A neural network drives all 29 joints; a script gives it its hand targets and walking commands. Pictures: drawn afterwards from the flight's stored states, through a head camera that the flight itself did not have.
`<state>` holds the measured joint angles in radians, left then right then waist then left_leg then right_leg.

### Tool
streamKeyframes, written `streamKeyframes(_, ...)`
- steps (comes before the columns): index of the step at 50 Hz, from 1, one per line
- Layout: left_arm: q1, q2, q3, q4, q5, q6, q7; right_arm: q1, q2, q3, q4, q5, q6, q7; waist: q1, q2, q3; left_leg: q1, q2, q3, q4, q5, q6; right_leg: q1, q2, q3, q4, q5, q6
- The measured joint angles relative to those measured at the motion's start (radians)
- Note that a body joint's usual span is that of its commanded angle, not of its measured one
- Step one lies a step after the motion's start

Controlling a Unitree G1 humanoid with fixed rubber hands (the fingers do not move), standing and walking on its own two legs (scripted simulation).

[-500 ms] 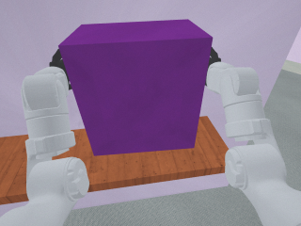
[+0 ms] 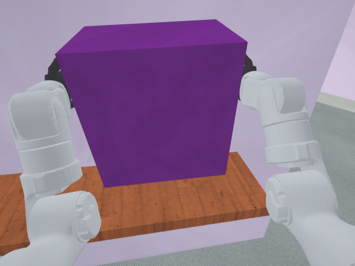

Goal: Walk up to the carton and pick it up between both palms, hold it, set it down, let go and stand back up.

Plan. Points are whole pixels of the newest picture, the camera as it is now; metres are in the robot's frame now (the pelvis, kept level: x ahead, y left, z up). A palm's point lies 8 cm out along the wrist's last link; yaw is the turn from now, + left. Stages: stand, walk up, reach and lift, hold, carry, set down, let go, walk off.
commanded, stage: hold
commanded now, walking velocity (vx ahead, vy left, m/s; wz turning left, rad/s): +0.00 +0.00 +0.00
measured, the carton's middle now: (159, 104) +0.34 +0.02 +0.29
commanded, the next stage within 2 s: none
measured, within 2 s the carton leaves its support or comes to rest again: neither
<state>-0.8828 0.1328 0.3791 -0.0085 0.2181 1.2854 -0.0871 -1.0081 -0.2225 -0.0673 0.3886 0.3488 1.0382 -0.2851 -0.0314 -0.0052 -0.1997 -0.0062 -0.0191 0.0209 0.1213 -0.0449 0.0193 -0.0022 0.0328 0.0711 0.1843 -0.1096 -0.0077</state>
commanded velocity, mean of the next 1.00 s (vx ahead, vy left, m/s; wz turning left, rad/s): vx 0.00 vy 0.00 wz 0.00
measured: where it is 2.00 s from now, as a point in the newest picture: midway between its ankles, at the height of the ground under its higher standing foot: outside the picture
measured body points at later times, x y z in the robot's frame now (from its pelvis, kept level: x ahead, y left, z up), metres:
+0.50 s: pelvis +0.00 +0.00 +0.00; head -0.07 +0.00 +0.45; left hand +0.35 +0.19 +0.28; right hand +0.37 -0.16 +0.28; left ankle +0.02 +0.11 -0.75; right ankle +0.00 -0.11 -0.75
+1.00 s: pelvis -0.01 +0.00 +0.00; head -0.12 -0.01 +0.44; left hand +0.32 +0.19 +0.36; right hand +0.34 -0.16 +0.35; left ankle +0.02 +0.11 -0.75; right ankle +0.00 -0.11 -0.75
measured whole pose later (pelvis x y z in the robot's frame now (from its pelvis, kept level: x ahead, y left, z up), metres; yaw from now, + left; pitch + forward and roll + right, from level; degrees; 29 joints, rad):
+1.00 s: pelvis -0.01 +0.00 +0.00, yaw +1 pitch -4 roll +0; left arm -1.00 0.18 0.39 0.15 0.24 1.25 -0.15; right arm -1.08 -0.21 -0.13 0.44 0.32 1.06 -0.31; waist -0.02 0.02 -0.21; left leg -0.03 -0.02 0.01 0.14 -0.04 0.02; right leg -0.03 0.03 0.06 0.21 -0.12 -0.01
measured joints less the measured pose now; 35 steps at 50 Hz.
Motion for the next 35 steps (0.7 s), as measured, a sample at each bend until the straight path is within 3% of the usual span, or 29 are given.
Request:
streamKeyframes(15,-0.093,0.009,0.006,0.186,0.019,-0.071,-0.058,-0.047,-0.014,-0.06,0.074,-0.055,0.007,0.027,0.019,0.037,0.004,-0.086,-0.008,0.0,0.018,0.013,0.011,-0.079,-0.009,-0.002,0.006,0.018,0.007)
streamKeyframes(20,-0.016,-0.007,-0.015,0.124,0.009,-0.081,-0.037,0.011,-0.015,-0.013,0.021,-0.041,0.0,0.02,0.014,0.033,-0.005,-0.108,-0.004,0.007,-0.018,0.035,0.008,-0.107,-0.005,0.005,-0.023,0.039,0.004)
streamKeyframes(28,0.123,-0.019,-0.045,-0.084,-0.043,-0.025,0.019,0.103,-0.029,0.058,-0.113,0.021,0.008,-0.007,-0.002,0.018,-0.039,-0.119,0.005,0.003,-0.048,0.047,-0.003,-0.116,0.003,0.003,-0.058,0.054,-0.005)
streamKeyframes(35,0.112,-0.017,-0.024,-0.126,-0.036,0.029,0.022,0.077,-0.013,0.039,-0.102,0.032,0.024,-0.013,-0.008,0.001,-0.037,-0.05,0.012,-0.002,-0.033,0.023,-0.012,-0.045,0.01,0.0,-0.045,0.03,-0.012)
